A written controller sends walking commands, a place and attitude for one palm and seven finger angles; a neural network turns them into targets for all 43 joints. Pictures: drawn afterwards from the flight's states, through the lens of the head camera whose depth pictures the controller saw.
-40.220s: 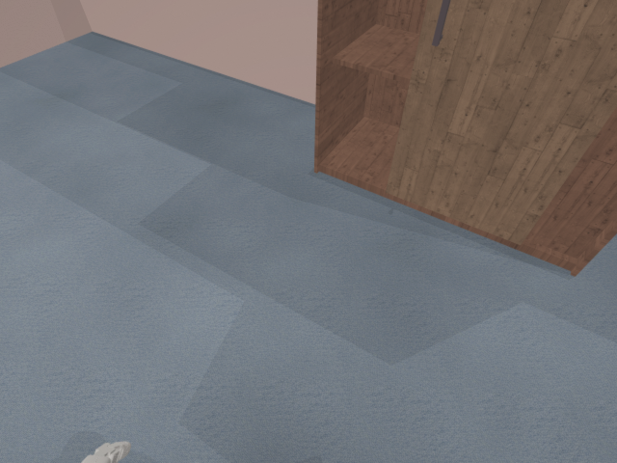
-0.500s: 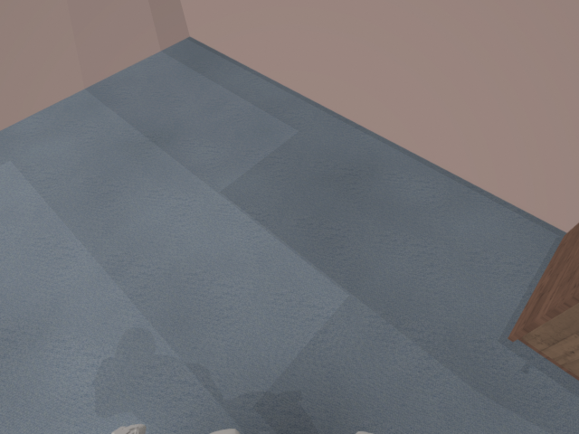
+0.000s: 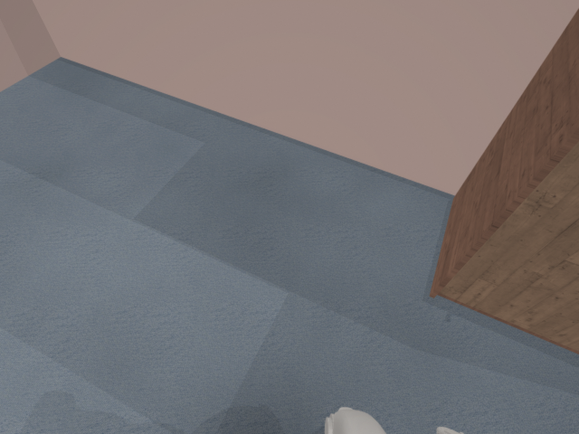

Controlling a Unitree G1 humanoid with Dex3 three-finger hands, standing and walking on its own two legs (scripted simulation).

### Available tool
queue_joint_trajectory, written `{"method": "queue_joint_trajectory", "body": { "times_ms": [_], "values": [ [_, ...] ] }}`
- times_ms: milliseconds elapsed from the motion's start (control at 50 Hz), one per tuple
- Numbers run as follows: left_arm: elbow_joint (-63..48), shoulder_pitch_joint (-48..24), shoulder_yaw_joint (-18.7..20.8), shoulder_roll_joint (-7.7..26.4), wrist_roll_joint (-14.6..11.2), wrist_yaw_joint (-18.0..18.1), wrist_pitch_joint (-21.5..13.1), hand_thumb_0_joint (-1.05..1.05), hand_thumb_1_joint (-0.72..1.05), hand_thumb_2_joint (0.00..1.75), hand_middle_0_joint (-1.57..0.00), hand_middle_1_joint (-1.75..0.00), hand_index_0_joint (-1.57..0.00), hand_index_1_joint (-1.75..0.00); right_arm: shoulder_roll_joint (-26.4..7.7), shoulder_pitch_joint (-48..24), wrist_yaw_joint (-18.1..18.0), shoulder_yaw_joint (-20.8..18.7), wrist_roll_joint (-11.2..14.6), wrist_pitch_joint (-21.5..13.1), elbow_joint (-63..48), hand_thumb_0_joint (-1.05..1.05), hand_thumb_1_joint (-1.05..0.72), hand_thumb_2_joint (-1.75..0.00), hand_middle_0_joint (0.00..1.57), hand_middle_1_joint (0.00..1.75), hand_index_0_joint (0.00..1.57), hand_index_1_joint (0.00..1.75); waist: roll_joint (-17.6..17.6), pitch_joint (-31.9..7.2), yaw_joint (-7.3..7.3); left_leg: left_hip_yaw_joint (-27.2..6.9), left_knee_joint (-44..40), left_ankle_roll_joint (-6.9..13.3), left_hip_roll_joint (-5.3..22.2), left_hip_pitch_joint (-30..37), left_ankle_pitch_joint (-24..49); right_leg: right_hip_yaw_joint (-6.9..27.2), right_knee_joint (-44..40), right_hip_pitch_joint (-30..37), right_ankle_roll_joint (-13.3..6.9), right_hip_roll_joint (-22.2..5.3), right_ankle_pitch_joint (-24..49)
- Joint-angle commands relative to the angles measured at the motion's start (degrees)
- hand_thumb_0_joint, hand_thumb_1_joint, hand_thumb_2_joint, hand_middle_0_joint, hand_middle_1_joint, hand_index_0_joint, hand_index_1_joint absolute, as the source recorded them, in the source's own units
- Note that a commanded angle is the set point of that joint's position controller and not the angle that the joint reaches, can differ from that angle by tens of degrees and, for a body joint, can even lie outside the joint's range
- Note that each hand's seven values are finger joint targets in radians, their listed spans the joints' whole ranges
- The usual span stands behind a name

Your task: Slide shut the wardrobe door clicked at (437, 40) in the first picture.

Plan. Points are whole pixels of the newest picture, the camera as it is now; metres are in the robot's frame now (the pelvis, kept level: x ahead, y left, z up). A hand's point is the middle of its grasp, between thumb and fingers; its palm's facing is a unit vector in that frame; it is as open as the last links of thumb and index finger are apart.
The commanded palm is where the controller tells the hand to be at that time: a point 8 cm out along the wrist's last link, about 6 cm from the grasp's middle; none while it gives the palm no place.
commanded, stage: turn to face it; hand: right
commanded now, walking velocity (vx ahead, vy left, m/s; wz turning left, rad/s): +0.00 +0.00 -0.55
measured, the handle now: out of the picture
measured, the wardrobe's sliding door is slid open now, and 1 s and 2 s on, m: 0.00 0.00 0.00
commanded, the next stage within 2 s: take the last steps up to it in 0.50 s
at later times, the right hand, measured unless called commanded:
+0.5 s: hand out of the picture +0.04 -0.24 -0.17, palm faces +0.25 +0.93 -0.27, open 7.4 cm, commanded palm none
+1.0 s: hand out of the picture +0.02 -0.26 -0.16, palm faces +0.37 +0.91 -0.19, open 7.4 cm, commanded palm none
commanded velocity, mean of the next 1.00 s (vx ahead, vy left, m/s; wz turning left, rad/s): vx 0.13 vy -0.06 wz -0.26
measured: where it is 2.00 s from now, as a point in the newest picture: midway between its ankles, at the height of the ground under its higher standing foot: (358, 418)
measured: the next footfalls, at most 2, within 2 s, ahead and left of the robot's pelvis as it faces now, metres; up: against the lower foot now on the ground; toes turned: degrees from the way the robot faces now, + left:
right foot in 0.16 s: +0.05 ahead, -0.14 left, +0.00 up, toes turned -11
left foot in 0.50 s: +0.08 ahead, +0.11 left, +0.00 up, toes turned -10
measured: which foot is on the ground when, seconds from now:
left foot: down 0.00-0.16, up 0.18-0.48, down 0.50-0.80, up 0.82-1.00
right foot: up 0.00-0.14, down 0.16-0.50, up 0.52-0.76, down 0.78-1.00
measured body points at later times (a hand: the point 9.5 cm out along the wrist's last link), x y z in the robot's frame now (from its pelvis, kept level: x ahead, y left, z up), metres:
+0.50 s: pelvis +0.01 -0.01 -0.01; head +0.04 -0.02 +0.44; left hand +0.14 +0.21 -0.15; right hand +0.02 -0.28 -0.15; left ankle +0.03 +0.11 -0.74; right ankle +0.01 -0.13 -0.74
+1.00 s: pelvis +0.04 -0.06 +0.01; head +0.06 -0.08 +0.46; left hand +0.12 +0.17 -0.14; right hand +0.00 -0.31 -0.15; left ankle +0.10 +0.06 -0.67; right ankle -0.02 -0.13 -0.74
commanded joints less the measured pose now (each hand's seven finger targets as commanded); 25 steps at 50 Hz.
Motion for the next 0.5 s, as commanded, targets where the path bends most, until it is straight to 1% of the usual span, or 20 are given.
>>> {"method": "queue_joint_trajectory", "body": {
  "times_ms": [0,20,40,60,80,100,120,140,160,180,200,220,240,280,360,400,420,440,460,480],
  "values": [
    [-5.87,-4.94,-0.37,1.95,-0.62,-0.31,-1.87,0.00,0.90,0.90,-0.20,-0.30,-0.20,-0.30,-11.88,2.90,-0.54,-3.22,-0.42,-1.29,-3.23,0.00,-0.90,-0.90,0.20,0.30,0.20,0.30,12.67,-6.11,-3.37,-3.92,-6.64,6.91,13.85,8.46,31.05,-4.02,-12.46,1.42,0.84,-2.04,-0.76],
    [-6.12,-5.55,-0.56,1.79,-0.72,-0.30,-2.14,0.00,0.90,0.90,-0.20,-0.30,-0.20,-0.30,-12.68,3.94,-0.45,-3.52,-0.47,-1.20,-2.73,0.00,-0.90,-0.90,0.20,0.30,0.20,0.30,12.99,-6.58,-4.06,-3.90,-5.31,6.85,14.27,9.07,32.35,-5.02,-16.34,2.90,0.53,-1.56,-0.72],
    [-6.22,-5.46,-0.68,1.84,-0.77,-0.22,-2.38,0.00,0.90,0.90,-0.20,-0.30,-0.20,-0.30,-13.36,4.70,-0.34,-3.71,-0.49,-1.11,-2.38,0.00,-0.90,-0.90,0.20,0.30,0.20,0.30,13.72,-6.84,-4.17,-3.80,-3.85,6.51,14.57,9.42,33.69,-5.90,-20.11,4.58,0.14,-1.03,0.10],
    [-6.06,-4.61,-0.63,2.01,-0.81,-0.18,-2.63,0.00,0.90,0.90,-0.20,-0.30,-0.20,-0.30,-13.53,4.84,-0.17,-3.77,-0.47,-1.06,-1.85,0.00,-0.90,-0.90,0.20,0.30,0.20,0.30,13.75,-7.39,-3.74,-3.00,-2.04,5.48,14.44,9.42,33.98,-6.63,-24.40,6.93,-0.19,-0.57,2.55],
    [-5.59,-2.79,-0.60,2.55,-0.73,-0.06,-2.83,0.00,0.90,0.90,-0.20,-0.30,-0.20,-0.30,-13.97,4.76,-0.02,-3.96,-0.16,-0.96,-1.97,0.00,-0.90,-0.90,0.20,0.30,0.20,0.30,12.57,-8.24,-2.72,-1.47,0.38,3.95,13.89,7.97,32.88,-7.09,-29.08,10.99,-0.60,-0.10,7.28],
    [-4.66,0.48,-0.17,4.11,-0.57,0.01,-3.19,0.00,0.90,0.90,-0.20,-0.30,-0.20,-0.30,-13.76,3.85,0.07,-4.09,0.24,-0.79,-2.20,0.00,-0.90,-0.90,0.20,0.30,0.20,0.30,9.56,-9.85,-0.70,0.25,5.62,1.76,13.34,3.68,29.67,-6.18,-35.94,18.65,-1.37,-0.71,14.61],
    [-4.11,3.84,1.01,9.06,-0.10,0.29,-3.76,0.00,0.90,0.90,-0.20,-0.30,-0.20,-0.30,-11.41,4.60,0.41,-3.70,0.59,-0.47,-3.49,0.00,-0.90,-0.90,0.20,0.30,0.20,0.30,-2.42,-13.31,0.78,3.59,16.22,-2.05,8.83,-7.46,16.17,5.54,-37.91,29.84,-5.64,-10.30,29.08],
    [-3.32,8.12,2.42,14.69,0.09,0.85,-3.71,0.00,0.90,0.90,-0.20,-0.30,-0.20,-0.30,-7.05,2.99,0.59,-2.29,0.87,-0.25,-5.55,0.00,-0.90,-0.90,0.20,0.30,0.20,0.30,-18.84,-14.64,3.23,2.63,28.89,-5.05,1.60,-20.19,-21.78,23.55,-38.87,35.31,-15.12,-25.18,53.12],
    [-1.99,10.71,2.25,14.73,-0.01,1.28,-3.37,0.00,0.90,0.90,-0.20,-0.30,-0.20,-0.30,-8.15,-1.32,-0.12,-1.84,0.15,0.65,-6.72,0.00,-0.90,-0.90,0.20,0.30,0.20,0.30,-12.02,-14.06,4.49,-3.59,34.46,-3.74,1.71,-19.23,-22.34,21.75,-39.06,30.51,-17.16,-26.14,46.59],
    [-2.25,8.72,2.03,13.50,0.23,2.19,-3.72,0.00,0.90,0.90,-0.20,-0.30,-0.20,-0.30,-6.64,-2.97,-0.20,-2.07,0.46,0.62,-5.78,0.00,-0.90,-0.90,0.20,0.30,0.20,0.30,-13.31,-12.76,3.56,-5.23,36.20,-3.62,1.43,-20.68,-19.10,21.67,-39.56,27.58,-16.64,-22.90,43.00],
    [-3.02,5.33,1.47,11.72,0.27,2.58,-3.71,0.00,0.90,0.90,-0.20,-0.30,-0.20,-0.30,-7.11,-3.17,0.09,-2.21,0.63,0.75,-4.60,0.00,-0.90,-0.90,0.20,0.30,0.20,0.30,-12.43,-9.59,2.41,-6.48,36.08,-3.49,1.89,-19.24,-15.52,19.28,-40.87,22.41,-15.41,-20.82,37.71],
    [-3.73,2.11,0.81,10.28,0.29,2.76,-3.74,0.00,0.90,0.90,-0.20,-0.30,-0.20,-0.30,-7.01,-2.02,0.51,-2.35,0.57,1.02,-3.43,0.00,-0.90,-0.90,0.20,0.30,0.20,0.30,-11.27,-7.47,0.61,-6.33,35.00,-3.43,1.47,-17.43,-12.03,16.19,-41.80,19.07,-13.80,-18.10,33.74],
    [-3.86,0.49,0.34,9.54,0.35,2.86,-3.87,0.00,0.90,0.90,-0.20,-0.30,-0.20,-0.30,-6.59,-0.40,0.87,-2.30,0.46,1.22,-2.45,0.00,-0.90,-0.90,0.20,0.30,0.20,0.30,-10.31,-7.44,-0.53,-5.59,32.69,-3.46,0.74,-16.37,-10.31,13.89,-41.93,19.05,-12.80,-16.36,32.25],
    [-3.73,0.09,0.25,9.33,0.31,2.93,-3.95,0.00,0.90,0.90,-0.20,-0.30,-0.20,-0.30,-5.95,0.78,1.23,-2.12,0.44,1.22,-1.54,0.00,-0.90,-0.90,0.20,0.30,0.20,0.30,-8.54,-8.92,-0.75,-4.72,27.36,-3.40,-0.47,-14.12,-9.46,12.18,-41.99,20.06,-12.47,-15.20,30.65],
    [-3.09,-0.19,0.10,8.96,0.41,2.74,-3.43,0.00,0.90,0.90,-0.20,-0.30,-0.20,-0.30,-5.20,1.54,1.08,-1.70,0.44,1.00,-0.86,0.00,-0.90,-0.90,0.20,0.30,0.20,0.30,-7.36,-7.59,-1.00,-3.28,15.64,-2.69,-2.91,-7.03,-8.37,14.10,-42.89,15.85,-12.46,-14.83,24.41],
    [-3.09,-1.40,0.11,8.69,0.28,2.65,-3.20,0.00,0.90,0.90,-0.20,-0.30,-0.20,-0.30,-4.79,4.62,0.95,-1.61,0.52,0.57,0.13,0.00,-0.90,-0.90,0.20,0.30,0.20,0.30,-6.69,-8.28,-2.36,-2.32,7.29,-2.30,-4.23,-1.64,-3.84,14.36,-41.30,14.12,-11.62,-13.70,22.89],
    [-3.22,-2.38,0.02,8.27,-0.03,2.55,-3.12,0.00,0.90,0.90,-0.20,-0.30,-0.20,-0.30,-5.07,6.56,0.76,-1.68,0.50,0.23,0.98,0.00,-0.90,-0.90,0.20,0.30,0.20,0.30,-6.25,-7.89,-3.54,-1.85,1.29,-2.20,-4.18,2.61,1.12,13.31,-39.49,11.40,-10.24,-12.36,20.24],
    [-3.26,-2.70,-0.11,6.61,-0.43,2.37,-3.16,0.00,0.90,0.90,-0.20,-0.30,-0.20,-0.30,-6.29,8.09,0.47,-1.95,0.29,-0.38,1.39,0.00,-0.90,-0.90,0.20,0.30,0.20,0.30,-2.53,-7.94,-4.29,-3.92,-6.50,-1.67,-2.17,6.59,4.55,11.51,-35.58,8.82,-7.82,-9.19,16.70],
    [-3.74,-1.86,-0.44,3.82,-0.93,2.01,-3.14,0.00,0.90,0.90,-0.20,-0.30,-0.20,-0.30,-10.24,7.93,0.05,-2.59,-0.34,-1.06,1.30,0.00,-0.90,-0.90,0.20,0.30,0.20,0.30,7.35,-7.45,-4.10,-15.43,-12.89,1.73,7.55,9.71,3.36,6.26,-27.81,1.98,-4.33,-3.20,8.19],
    [-4.85,-2.39,-0.78,2.03,-0.84,1.73,-3.00,0.00,0.90,0.90,-0.20,-0.30,-0.20,-0.30,-13.66,7.23,0.00,-3.20,-0.63,-1.15,0.80,0.00,-0.90,-0.90,0.20,0.30,0.20,0.30,16.73,-5.26,-4.30,-25.23,-17.44,8.46,18.64,6.07,5.07,0.42,-16.53,-0.38,-1.96,2.39,-4.14]
  ]
}}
